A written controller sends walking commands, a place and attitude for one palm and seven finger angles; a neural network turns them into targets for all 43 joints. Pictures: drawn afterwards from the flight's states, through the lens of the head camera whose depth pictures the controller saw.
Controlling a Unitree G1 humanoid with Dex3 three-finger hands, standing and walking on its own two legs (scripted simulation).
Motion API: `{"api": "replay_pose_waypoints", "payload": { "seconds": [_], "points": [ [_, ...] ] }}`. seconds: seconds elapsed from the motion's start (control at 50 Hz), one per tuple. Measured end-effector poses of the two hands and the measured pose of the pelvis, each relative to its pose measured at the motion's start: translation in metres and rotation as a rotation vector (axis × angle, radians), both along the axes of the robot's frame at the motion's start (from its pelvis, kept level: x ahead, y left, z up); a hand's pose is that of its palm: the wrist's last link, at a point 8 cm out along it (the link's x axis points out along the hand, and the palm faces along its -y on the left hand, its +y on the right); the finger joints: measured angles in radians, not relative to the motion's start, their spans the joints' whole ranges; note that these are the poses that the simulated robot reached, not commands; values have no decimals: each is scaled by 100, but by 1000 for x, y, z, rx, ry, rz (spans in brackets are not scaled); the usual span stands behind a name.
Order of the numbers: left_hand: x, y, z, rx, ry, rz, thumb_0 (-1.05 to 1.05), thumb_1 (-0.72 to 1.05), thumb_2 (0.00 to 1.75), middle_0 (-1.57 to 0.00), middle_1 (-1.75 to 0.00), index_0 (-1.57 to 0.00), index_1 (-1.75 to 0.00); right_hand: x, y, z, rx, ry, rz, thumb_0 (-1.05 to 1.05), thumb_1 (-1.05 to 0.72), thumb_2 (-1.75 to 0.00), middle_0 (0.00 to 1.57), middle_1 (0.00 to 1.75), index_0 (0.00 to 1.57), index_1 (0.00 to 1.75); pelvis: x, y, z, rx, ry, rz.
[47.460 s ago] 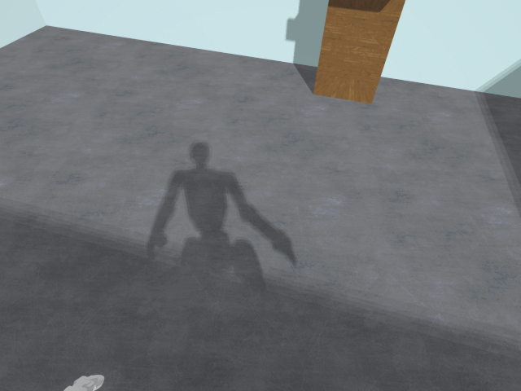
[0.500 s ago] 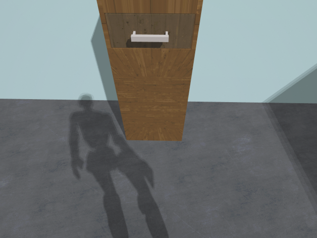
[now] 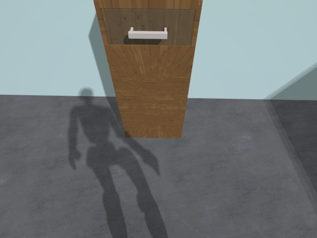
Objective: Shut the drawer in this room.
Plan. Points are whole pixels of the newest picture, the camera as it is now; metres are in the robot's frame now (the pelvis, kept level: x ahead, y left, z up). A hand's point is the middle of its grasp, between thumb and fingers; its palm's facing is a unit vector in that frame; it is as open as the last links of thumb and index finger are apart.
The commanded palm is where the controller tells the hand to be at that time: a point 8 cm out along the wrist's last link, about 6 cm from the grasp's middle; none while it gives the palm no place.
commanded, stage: look to check the result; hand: left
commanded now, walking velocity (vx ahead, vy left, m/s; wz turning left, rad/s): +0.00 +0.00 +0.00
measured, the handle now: (148, 32) +0.88 +0.09 +0.08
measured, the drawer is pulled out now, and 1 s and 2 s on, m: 0.00 0.00 0.00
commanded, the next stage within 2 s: stand and wait in 0.16 s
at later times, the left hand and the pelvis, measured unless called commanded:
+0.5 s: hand out of the picture +0.10 +0.23 -0.16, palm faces -0.01 -0.94 -0.33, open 7.4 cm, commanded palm none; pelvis +0.02 -0.01 +0.00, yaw +0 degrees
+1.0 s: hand out of the picture +0.10 +0.23 -0.16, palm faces -0.01 -0.95 -0.33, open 7.4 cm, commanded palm none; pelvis +0.02 -0.01 +0.00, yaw -1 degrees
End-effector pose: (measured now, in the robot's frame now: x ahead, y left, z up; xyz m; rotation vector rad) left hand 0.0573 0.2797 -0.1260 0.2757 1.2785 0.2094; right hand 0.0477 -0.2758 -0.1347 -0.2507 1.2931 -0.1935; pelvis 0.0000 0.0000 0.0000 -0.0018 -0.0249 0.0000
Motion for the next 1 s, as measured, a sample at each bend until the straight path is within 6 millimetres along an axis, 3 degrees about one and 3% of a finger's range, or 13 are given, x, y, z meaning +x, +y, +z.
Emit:
{"api": "replay_pose_waypoints", "payload": {
  "seconds": [0.32,1.0],
  "points": [
    [33,-1,7,14,-57,-22,1,90,89,-20,-30,-20,-30,30,-12,6,-15,-49,19,1,-91,-90,21,30,20,30,13,-5,1,2,1,-1],
    [34,-9,5,8,-34,-27,1,90,89,-20,-30,-20,-30,22,-19,5,-18,-18,0,1,-90,-90,21,30,20,30,20,-12,2,2,0,-9]
  ]
}}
